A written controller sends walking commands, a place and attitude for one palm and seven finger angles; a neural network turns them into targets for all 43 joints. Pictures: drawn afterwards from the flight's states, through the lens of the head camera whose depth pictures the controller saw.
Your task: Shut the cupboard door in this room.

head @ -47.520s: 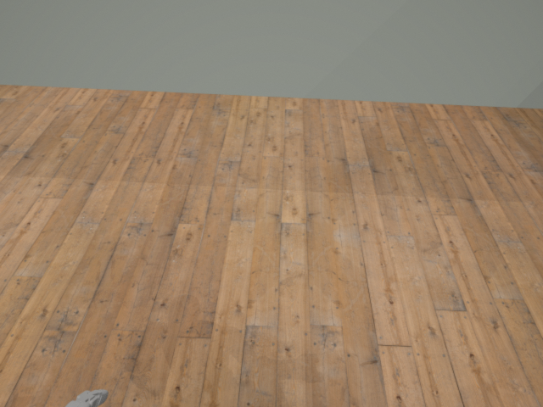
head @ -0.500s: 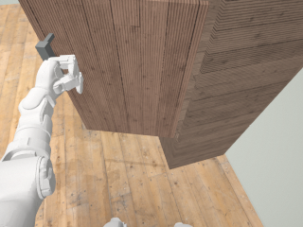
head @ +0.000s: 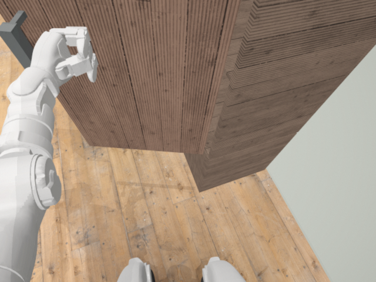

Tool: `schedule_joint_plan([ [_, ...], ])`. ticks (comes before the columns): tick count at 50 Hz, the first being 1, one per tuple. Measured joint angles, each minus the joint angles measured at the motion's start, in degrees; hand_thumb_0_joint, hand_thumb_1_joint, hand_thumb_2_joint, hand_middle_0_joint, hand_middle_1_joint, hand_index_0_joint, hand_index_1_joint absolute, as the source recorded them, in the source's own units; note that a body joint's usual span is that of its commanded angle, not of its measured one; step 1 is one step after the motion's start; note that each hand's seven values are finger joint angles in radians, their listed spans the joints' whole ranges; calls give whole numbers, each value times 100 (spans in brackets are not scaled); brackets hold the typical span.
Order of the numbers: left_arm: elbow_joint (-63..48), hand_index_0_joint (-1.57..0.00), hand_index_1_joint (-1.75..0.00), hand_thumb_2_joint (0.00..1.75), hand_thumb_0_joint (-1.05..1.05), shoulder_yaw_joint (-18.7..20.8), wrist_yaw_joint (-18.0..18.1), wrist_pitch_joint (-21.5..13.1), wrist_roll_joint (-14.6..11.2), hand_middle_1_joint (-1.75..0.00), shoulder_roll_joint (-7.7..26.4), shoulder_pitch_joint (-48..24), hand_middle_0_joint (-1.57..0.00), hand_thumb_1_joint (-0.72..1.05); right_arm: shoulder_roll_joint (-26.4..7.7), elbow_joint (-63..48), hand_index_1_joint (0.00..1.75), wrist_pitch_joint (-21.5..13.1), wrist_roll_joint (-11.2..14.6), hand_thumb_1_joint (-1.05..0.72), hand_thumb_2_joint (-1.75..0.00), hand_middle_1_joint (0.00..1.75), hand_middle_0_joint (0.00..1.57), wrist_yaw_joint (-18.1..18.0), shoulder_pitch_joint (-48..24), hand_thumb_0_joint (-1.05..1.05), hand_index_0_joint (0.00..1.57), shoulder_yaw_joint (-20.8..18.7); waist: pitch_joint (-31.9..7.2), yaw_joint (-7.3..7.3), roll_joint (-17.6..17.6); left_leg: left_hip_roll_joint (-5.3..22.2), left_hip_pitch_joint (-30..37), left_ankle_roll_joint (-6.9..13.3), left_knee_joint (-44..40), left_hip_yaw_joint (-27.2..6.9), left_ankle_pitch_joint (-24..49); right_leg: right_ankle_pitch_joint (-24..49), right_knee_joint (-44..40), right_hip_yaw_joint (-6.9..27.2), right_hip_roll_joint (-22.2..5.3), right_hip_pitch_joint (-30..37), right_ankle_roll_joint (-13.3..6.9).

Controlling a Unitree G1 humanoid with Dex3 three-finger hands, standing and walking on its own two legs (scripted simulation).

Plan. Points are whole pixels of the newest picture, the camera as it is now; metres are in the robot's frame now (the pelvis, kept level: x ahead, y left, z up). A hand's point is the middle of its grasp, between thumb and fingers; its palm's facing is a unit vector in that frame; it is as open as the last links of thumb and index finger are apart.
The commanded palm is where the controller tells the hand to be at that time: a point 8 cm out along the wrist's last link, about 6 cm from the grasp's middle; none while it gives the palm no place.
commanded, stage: push the door shut along its arc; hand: left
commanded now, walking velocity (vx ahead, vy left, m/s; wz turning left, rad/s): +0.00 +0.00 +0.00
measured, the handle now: (36, 56) +0.56 +0.23 +0.13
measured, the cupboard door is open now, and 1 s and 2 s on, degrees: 67 50 50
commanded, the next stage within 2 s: pull the fist back off the door in 0.42 s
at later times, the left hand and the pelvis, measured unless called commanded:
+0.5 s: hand (110, 46) +0.56 +0.09 +0.15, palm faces -0.39 -0.92 -0.03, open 3.3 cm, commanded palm +0.58 +0.12 +0.14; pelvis +0.00 +0.00 -0.01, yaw +0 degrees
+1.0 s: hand (113, 48) +0.56 +0.08 +0.15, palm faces +0.05 -1.00 -0.02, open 3.1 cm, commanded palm +0.50 +0.14 +0.14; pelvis +0.03 -0.01 +0.01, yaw -1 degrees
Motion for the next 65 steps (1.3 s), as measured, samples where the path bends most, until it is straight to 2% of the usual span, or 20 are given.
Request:
schedule_joint_plan([
  [6, 160, -130, -150, 93, 1, -187, -26, 114, -1, -150, 92, -393, -130, 91, 4, 177, 30, -21, -30, -90, -90, 30, 20, -5, 130, 1, 21, -6, 25, -32, 1, 5, -229, -10, 110, -74, -12, -20, 79, -64, 14, -186, -15],
  [16, 299, -130, -150, 95, 2, -357, 25, 289, 145, -150, 153, -980, -130, 95, -3, 274, 30, -137, -111, -90, -90, 30, 20, 19, 116, 1, 21, -28, 22, -165, 0, 27, -618, -14, 307, -143, -50, -49, 231, -113, 44, -534, -27],
  [27, 540, -130, -150, 96, 3, -383, 65, 381, 323, -150, 209, -1455, -130, 97, 44, 217, 30, -172, -161, -90, -90, 30, 20, 51, 39, 1, 21, 26, 13, -297, 52, 54, -882, -9, 496, -140, -132, -121, 412, -92, 67, -803, -26],
  [29, 553, -130, -150, 95, 3, -1, 524, 488, 258, -150, 22, -1503, -130, 94, 59, 148, 30, -184, -174, -90, -90, 30, 20, 95, 130, 1, 21, 3, -21, -241, 106, 68, -950, -16, 520, -155, -144, -121, 408, -102, 83, -855, -22],
  [31, 520, -130, -150, 93, 3, 385, 1427, 560, 253, -150, -210, -1497, -130, 91, 100, 76, 30, -199, -248, -90, -90, 30, 20, 216, 234, 1, 21, -1, -66, -202, 119, 63, -969, -21, 486, -146, -133, -113, 386, -94, 77, -884, -15],
  [32, 453, -130, -150, 93, 3, 520, 1905, 568, 335, -150, -314, -1450, -130, 90, 125, 30, 30, -198, -306, -90, -90, 30, 20, 294, 293, 1, 21, -2, -96, -190, 126, 60, -974, -24, 460, -140, -124, -108, 371, -89, 74, -895, -14],
  [34, 183, -130, -150, 92, 3, 564, 2758, 483, 671, -150, -490, -1238, -130, 90, 185, -55, 30, -185, -432, -90, -90, 30, 20, 469, 417, 1, 20, -23, -163, -169, 148, 56, -975, -33, 414, -127, -112, -104, 343, -79, 70, -909, -18],
  [35, 26, -130, -150, 91, 3, 491, 3052, 395, 830, -150, -564, -1092, -130, 89, 222, -76, 30, -171, -479, -90, -90, 30, 20, 549, 469, 1, 20, -39, -180, -157, 156, 54, -949, -39, 388, -122, -111, -106, 326, -75, 68, -890, -23],
  [37, -198, -129, -150, 91, 3, 343, 3303, 216, 988, -150, -701, -815, -129, 89, 302, -56, 30, -106, -504, -90, -90, 30, 20, 666, 536, 1, 21, -61, -175, -121, 159, 56, -831, -52, 316, -111, -111, -105, 259, -67, 71, -780, -37],
  [40, -222, -129, -150, 90, 2, 223, 3182, 154, 906, -150, -893, -550, -129, 90, 390, 38, 30, 45, -440, -90, -90, 30, 20, 700, 588, 1, 21, -57, -153, -68, 145, 63, -551, -70, 139, -102, -93, -73, 70, -68, 82, -502, -57],
  [43, -250, -129, -150, 90, 2, 302, 3035, 148, 746, -150, -1098, -289, -129, 90, 403, 94, 30, 115, -381, -90, -90, 30, 20, 654, 632, 1, 21, -70, -180, -28, 151, 75, -246, -86, -71, -79, -64, -19, -164, -53, 98, -202, -70],
  [48, -572, -130, -150, 90, 2, 437, 3042, -166, 688, -150, -1296, 326, -130, 89, 331, 39, 30, 117, -341, -90, -90, 30, 20, 614, 672, 1, 21, -162, -275, 50, 147, 93, 276, -105, -367, 42, -55, 17, -426, 52, 108, 251, -78],
  [58, -1431, -130, -150, 90, 2, -93, 2866, -221, 273, -150, -1762, 1569, -130, 90, 183, -53, 30, 202, -130, -90, -90, 30, 20, 511, 301, 1, 20, -309, -220, 445, 52, 40, 1085, -133, -737, 63, 14, 44, -730, 49, 65, 1033, -103],
  [65, -1696, -130, -150, 90, 2, -531, 2896, -310, 191, -150, -2037, 1833, -130, 90, 154, -33, 30, 106, -47, -90, -90, 29, 20, 395, -239, 1, 20, -323, -126, 616, -20, -24, 1218, -143, -725, -22, 62, 25, -669, -38, 12, 1190, -110],
])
